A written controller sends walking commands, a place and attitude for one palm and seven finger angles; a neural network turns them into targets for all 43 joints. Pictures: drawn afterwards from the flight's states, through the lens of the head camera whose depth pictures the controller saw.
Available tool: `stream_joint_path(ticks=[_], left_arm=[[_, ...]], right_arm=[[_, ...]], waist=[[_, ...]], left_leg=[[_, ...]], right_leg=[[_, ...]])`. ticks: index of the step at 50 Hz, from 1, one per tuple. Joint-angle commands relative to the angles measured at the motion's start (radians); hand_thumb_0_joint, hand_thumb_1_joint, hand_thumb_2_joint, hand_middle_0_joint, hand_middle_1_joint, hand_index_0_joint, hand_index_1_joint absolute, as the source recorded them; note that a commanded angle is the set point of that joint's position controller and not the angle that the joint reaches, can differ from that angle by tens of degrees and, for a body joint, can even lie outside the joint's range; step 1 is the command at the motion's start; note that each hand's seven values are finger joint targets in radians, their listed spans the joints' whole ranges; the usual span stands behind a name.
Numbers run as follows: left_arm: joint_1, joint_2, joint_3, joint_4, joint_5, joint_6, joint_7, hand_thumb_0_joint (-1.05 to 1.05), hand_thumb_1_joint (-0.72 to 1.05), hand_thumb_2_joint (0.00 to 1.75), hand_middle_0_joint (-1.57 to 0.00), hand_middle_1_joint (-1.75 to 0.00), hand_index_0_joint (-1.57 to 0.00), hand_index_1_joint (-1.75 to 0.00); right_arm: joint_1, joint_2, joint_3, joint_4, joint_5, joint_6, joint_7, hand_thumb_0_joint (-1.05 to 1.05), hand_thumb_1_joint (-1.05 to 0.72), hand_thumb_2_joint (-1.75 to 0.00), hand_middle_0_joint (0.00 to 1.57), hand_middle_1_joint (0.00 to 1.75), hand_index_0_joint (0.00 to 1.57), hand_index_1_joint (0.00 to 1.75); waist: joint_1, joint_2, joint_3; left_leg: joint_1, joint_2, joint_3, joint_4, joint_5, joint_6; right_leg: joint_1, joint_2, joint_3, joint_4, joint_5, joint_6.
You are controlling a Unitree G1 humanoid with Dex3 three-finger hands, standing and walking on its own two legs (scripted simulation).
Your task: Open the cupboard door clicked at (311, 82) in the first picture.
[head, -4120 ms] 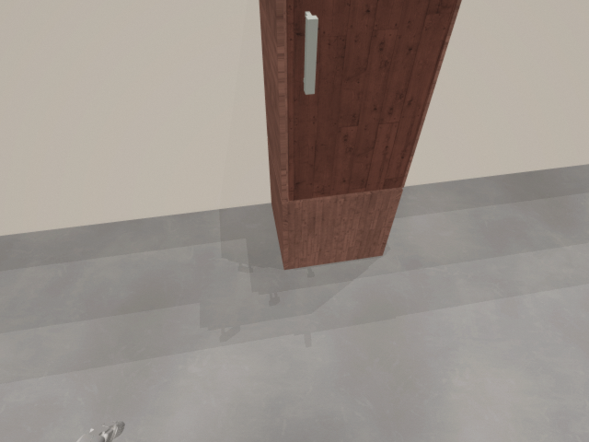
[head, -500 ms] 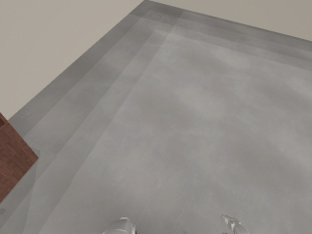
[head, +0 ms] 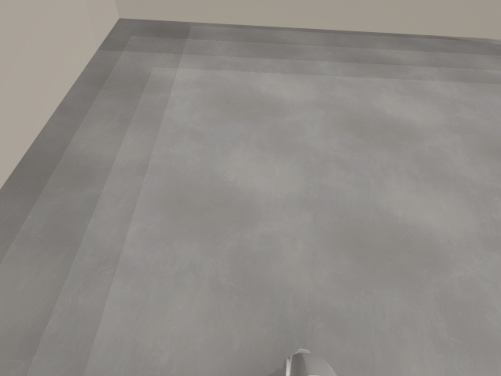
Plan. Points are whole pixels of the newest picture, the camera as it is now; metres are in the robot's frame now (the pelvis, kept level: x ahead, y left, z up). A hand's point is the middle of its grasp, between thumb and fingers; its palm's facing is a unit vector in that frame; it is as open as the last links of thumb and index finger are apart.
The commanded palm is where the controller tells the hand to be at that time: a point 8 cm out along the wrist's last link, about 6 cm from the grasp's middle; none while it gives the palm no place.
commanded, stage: turn to face it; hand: left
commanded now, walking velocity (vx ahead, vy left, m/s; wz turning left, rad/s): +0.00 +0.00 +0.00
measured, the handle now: out of the picture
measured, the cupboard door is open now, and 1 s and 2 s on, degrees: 0 0 0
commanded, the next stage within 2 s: none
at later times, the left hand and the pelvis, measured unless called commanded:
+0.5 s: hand out of the picture +0.15 +0.20 -0.19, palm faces +0.17 -0.97 -0.14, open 7.3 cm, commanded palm none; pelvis +0.06 +0.01 -0.02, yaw +9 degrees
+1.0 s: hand out of the picture +0.08 +0.24 -0.15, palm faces +0.42 -0.87 -0.25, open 7.4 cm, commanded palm none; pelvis +0.06 +0.01 +0.01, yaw +24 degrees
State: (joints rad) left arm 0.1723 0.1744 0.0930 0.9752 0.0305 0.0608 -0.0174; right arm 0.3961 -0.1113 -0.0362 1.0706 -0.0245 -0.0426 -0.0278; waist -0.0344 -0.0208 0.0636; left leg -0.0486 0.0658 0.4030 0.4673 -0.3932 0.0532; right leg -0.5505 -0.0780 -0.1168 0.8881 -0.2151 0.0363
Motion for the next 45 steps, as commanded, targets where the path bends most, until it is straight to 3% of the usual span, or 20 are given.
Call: stream_joint_path(ticks=[1, 3, 4, 5, 6, 7, 8, 12, 16, 20, 23, 24, 25, 26, 27, 29, 32, 34, 39, 45], left_arm=[[-0.063, 0.014, -0.005, -0.098, 0.0, -0.039, -0.002, 0.0, 0.9, 0.9, -0.2, -0.3, -0.2, -0.3], [0.054, 0.028, -0.012, -0.066, 0.007, -0.064, 0.012, 0.0, 0.9, 0.9, -0.2, -0.3, -0.2, -0.3], [0.155, 0.058, -0.009, -0.029, 0.012, -0.081, 0.021, 0.0, 0.9, 0.9, -0.2, -0.3, -0.2, -0.3], [0.266, 0.151, 0.008, 0.008, 0.017, -0.102, 0.036, 0.0, 0.9, 0.9, -0.2, -0.3, -0.2, -0.3], [0.294, 0.19, 0.003, 0.037, -0.014, -0.109, 0.042, 0.0, 0.9, 0.9, -0.2, -0.3, -0.2, -0.3], [0.215, 0.169, -0.013, 0.021, -0.018, -0.106, 0.051, 0.0, 0.9, 0.9, -0.2, -0.3, -0.2, -0.3], [0.138, 0.144, -0.018, -0.002, -0.014, -0.109, 0.056, 0.0, 0.9, 0.9, -0.2, -0.3, -0.2, -0.3], [-0.011, 0.094, -0.037, -0.024, -0.013, -0.092, 0.061, 0.0, 0.9, 0.9, -0.2, -0.3, -0.2, -0.3], [-0.023, 0.115, -0.014, -0.046, -0.004, -0.076, 0.062, 0.0, 0.9, 0.9, -0.2, -0.3, -0.2, -0.3], [-0.019, 0.146, 0.005, -0.058, 0.005, -0.063, 0.061, 0.0, 0.9, 0.9, -0.2, -0.3, -0.2, -0.3], [-0.032, 0.155, 0.013, -0.073, -0.004, -0.05, 0.055, 0.0, 0.9, 0.9, -0.2, -0.3, -0.2, -0.3], [-0.035, 0.131, 0.01, -0.086, -0.011, -0.041, 0.053, 0.0, 0.9, 0.9, -0.2, -0.3, -0.2, -0.3], [-0.01, 0.072, 0.003, -0.118, -0.021, -0.032, 0.044, 0.0, 0.9, 0.9, -0.2, -0.3, -0.2, -0.3], [-0.082, 0.069, -0.006, -0.16, -0.013, -0.028, 0.043, 0.0, 0.9, 0.9, -0.2, -0.3, -0.2, -0.3], [-0.089, 0.083, 0.001, -0.157, -0.008, -0.024, 0.039, 0.0, 0.9, 0.9, -0.2, -0.3, -0.2, -0.3], [-0.086, 0.086, 0.011, -0.135, -0.004, -0.03, 0.03, 0.0, 0.9, 0.9, -0.2, -0.3, -0.2, -0.3], [-0.025, 0.106, 0.011, -0.098, -0.008, -0.035, 0.026, 0.0, 0.9, 0.9, -0.2, -0.3, -0.2, -0.3], [-0.008, 0.113, 0.011, -0.088, -0.012, -0.033, 0.029, 0.0, 0.9, 0.9, -0.2, -0.3, -0.2, -0.3], [-0.028, 0.128, 0.01, -0.101, -0.013, -0.03, 0.038, 0.0, 0.9, 0.9, -0.2, -0.3, -0.2, -0.3], [-0.061, 0.143, 0.007, -0.123, -0.018, -0.026, 0.041, 0.0, 0.9, 0.9, -0.2, -0.3, -0.2, -0.3]], right_arm=[[0.07, -0.173, -0.043, -0.03, -0.006, -0.003, -0.014, 0.0, -0.9, -0.9, 0.2, 0.3, 0.2, 0.3], [0.069, -0.182, -0.04, -0.025, 0.001, -0.001, -0.01, 0.0, -0.9, -0.9, 0.2, 0.3, 0.2, 0.3], [0.066, -0.171, -0.037, -0.028, 0.01, 0.0, -0.004, 0.0, -0.9, -0.9, 0.2, 0.3, 0.2, 0.3], [0.073, -0.116, -0.023, -0.045, 0.024, -0.001, 0.003, 0.0, -0.9, -0.9, 0.2, 0.3, 0.2, 0.3], [0.061, -0.08, -0.014, -0.06, 0.029, 0.008, -0.002, 0.0, -0.9, -0.9, 0.2, 0.3, 0.2, 0.3], [0.039, -0.072, -0.01, -0.058, 0.029, 0.018, -0.008, 0.0, -0.9, -0.9, 0.2, 0.3, 0.2, 0.3], [0.04, -0.052, -0.006, -0.049, 0.022, 0.031, -0.003, 0.0, -0.9, -0.9, 0.2, 0.3, 0.2, 0.3], [0.027, -0.044, -0.012, -0.022, 0.012, 0.079, 0.003, 0.0, -0.9, -0.9, 0.2, 0.3, 0.2, 0.3], [0.011, -0.056, -0.025, -0.05, 0.006, 0.092, 0.019, 0.0, -0.9, -0.9, 0.2, 0.3, 0.2, 0.3], [-0.074, -0.074, -0.034, -0.108, 0.006, 0.082, 0.031, 0.0, -0.9, -0.9, 0.2, 0.3, 0.2, 0.3], [-0.033, -0.103, -0.043, -0.12, 0.001, 0.074, 0.034, 0.0, -0.9, -0.9, 0.2, 0.3, 0.2, 0.3], [0.013, -0.142, -0.051, -0.116, -0.001, 0.067, 0.037, 0.0, -0.9, -0.9, 0.2, 0.3, 0.2, 0.3], [0.035, -0.242, -0.072, -0.128, -0.009, 0.056, 0.033, 0.0, -0.9, -0.9, 0.2, 0.3, 0.2, 0.3], [0.056, -0.303, -0.083, -0.133, -0.015, 0.055, 0.023, 0.0, -0.9, -0.9, 0.2, 0.3, 0.2, 0.3], [0.018, -0.307, -0.083, -0.137, -0.014, 0.054, 0.017, 0.0, -0.9, -0.9, 0.2, 0.3, 0.2, 0.3], [-0.079, -0.253, -0.07, -0.168, -0.007, 0.043, 0.005, 0.0, -0.9, -0.9, 0.2, 0.3, 0.2, 0.3], [-0.099, -0.247, -0.06, -0.179, -0.001, 0.028, -0.002, 0.0, -0.9, -0.9, 0.2, 0.3, 0.2, 0.3], [-0.084, -0.258, -0.063, -0.174, 0.006, 0.027, -0.003, 0.0, -0.9, -0.9, 0.2, 0.3, 0.2, 0.3], [-0.044, -0.262, -0.068, -0.163, 0.006, 0.034, 0.0, 0.0, -0.9, -0.9, 0.2, 0.3, 0.2, 0.3], [-0.08, -0.282, -0.078, -0.173, 0.0, 0.05, 0.009, 0.0, -0.9, -0.9, 0.2, 0.3, 0.2, 0.3]], waist=[[0.0, 0.155, 0.013], [0.047, 0.129, -0.089], [0.094, 0.074, -0.155], [0.129, -0.127, -0.294], [0.109, -0.166, -0.37], [0.089, -0.085, -0.313], [0.07, -0.097, -0.267], [0.005, -0.041, -0.046], [0.005, -0.102, -0.03], [0.031, -0.129, -0.032], [0.003, -0.086, -0.067], [-0.022, 0.071, -0.08], [-0.026, 0.393, -0.058], [-0.059, 0.405, -0.052], [-0.035, 0.285, -0.07], [-0.002, 0.249, -0.074], [0.013, 0.12, -0.135], [0.012, 0.111, -0.17], [-0.008, 0.139, -0.162], [-0.015, 0.163, -0.115]], left_leg=[[0.074, 0.319, -0.132, -0.021, 0.945, 0.061], [0.062, 0.293, -0.128, 0.153, 1.037, 0.034], [-0.046, 0.255, -0.12, 0.318, 0.937, -0.005], [-0.309, 0.131, -0.103, 0.578, 0.408, -0.063], [-0.401, 0.023, -0.225, 0.745, -0.232, -0.095], [-0.393, 0.05, -0.342, 0.741, -0.22, -0.082], [-0.396, 0.064, -0.37, 0.733, -0.17, -0.088], [-0.343, 0.061, -0.373, 0.66, -0.072, -0.101], [-0.363, 0.052, -0.331, 0.57, -0.041, -0.11], [-0.356, 0.051, -0.305, 0.406, -0.058, -0.106], [-0.248, 0.023, -0.269, 0.193, 0.087, -0.1], [-0.174, 0.056, -0.352, 0.03, 0.175, -0.083], [-0.144, 0.265, -0.701, -0.123, 0.377, 0.014], [-0.167, 0.39, -0.865, -0.201, 0.497, 0.121], [-0.2, 0.374, -0.812, -0.205, 0.374, 0.14], [-0.182, 0.263, -0.736, -0.175, 0.343, 0.07], [-0.071, 0.186, -0.632, -0.134, 0.541, 0.047], [-0.008, 0.176, -0.616, -0.124, 0.614, 0.051], [0.032, 0.166, -0.679, -0.124, 0.638, 0.064], [-0.056, 0.157, -0.778, -0.156, 0.444, 0.106]], right_leg=[[-0.004, 0.031, -0.032, -0.134, -0.085, -0.038], [0.207, 0.069, -0.044, -0.287, -0.017, -0.058], [0.406, 0.044, -0.018, -0.404, 0.186, -0.07], [0.704, -0.206, 0.262, -0.384, 0.691, -0.16], [0.76, -0.369, 0.384, -0.367, 1.086, -0.287], [0.663, -0.358, 0.285, -0.41, 0.971, -0.315], [0.568, -0.318, 0.252, -0.455, 0.799, -0.281], [0.243, -0.264, 0.097, -0.574, 0.429, -0.192], [0.232, -0.26, 0.025, -0.59, 0.187, -0.174], [0.266, -0.294, 0.011, -0.533, 0.12, -0.165], [0.247, -0.273, -0.05, -0.399, 0.037, -0.108], [0.184, -0.23, -0.075, -0.248, -0.054, -0.067], [-0.008, -0.081, -0.115, -0.014, -0.312, 0.02], [-0.07, -0.015, -0.017, 0.201, -0.444, 0.032], [-0.053, -0.041, 0.065, 0.291, -0.36, 0.015], [-0.112, -0.039, 0.102, 0.353, -0.209, 0.024], [-0.086, -0.025, 0.112, 0.33, -0.119, 0.046], [-0.082, -0.023, 0.119, 0.307, -0.105, 0.058], [-0.066, -0.012, 0.138, 0.227, -0.134, 0.075], [0.001, 0.002, 0.144, 0.105, -0.183, 0.07]])
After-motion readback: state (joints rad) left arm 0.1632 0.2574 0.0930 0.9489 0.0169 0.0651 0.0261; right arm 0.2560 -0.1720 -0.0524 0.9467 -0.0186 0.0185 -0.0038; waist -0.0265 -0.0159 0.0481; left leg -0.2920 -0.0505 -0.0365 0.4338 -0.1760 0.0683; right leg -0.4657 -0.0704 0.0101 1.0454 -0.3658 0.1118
